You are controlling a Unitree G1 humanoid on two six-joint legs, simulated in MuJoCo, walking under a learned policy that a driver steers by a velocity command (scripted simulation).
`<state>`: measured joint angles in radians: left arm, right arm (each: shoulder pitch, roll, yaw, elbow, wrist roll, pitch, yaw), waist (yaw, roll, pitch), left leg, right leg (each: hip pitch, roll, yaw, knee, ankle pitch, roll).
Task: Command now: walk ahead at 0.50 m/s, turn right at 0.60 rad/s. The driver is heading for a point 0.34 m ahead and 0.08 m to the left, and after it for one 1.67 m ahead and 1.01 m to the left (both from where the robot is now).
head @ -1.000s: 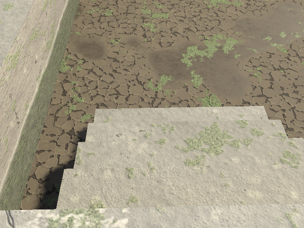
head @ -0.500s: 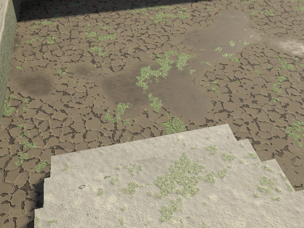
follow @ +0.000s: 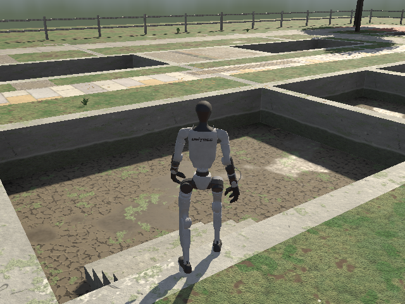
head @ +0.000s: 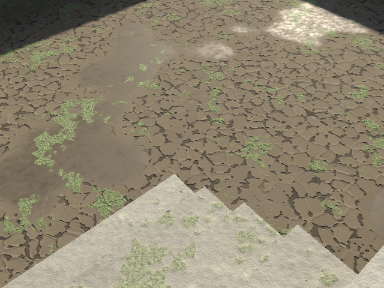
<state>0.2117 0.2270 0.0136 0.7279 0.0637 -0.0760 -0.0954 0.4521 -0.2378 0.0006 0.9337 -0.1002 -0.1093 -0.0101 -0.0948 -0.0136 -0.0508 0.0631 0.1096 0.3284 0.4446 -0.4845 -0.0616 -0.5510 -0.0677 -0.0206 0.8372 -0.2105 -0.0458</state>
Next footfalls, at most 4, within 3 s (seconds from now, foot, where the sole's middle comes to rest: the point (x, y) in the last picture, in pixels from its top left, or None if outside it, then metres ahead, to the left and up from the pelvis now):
0.38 left None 0.34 0.04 -0.92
0.82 right None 0.44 -0.17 -0.92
1.40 left None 0.26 0.04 -0.92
2.06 right None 0.63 0.07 -1.09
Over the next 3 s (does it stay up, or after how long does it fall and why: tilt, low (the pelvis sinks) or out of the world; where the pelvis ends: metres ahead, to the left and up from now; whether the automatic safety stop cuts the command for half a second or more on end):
stays up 0.84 0.37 -0.50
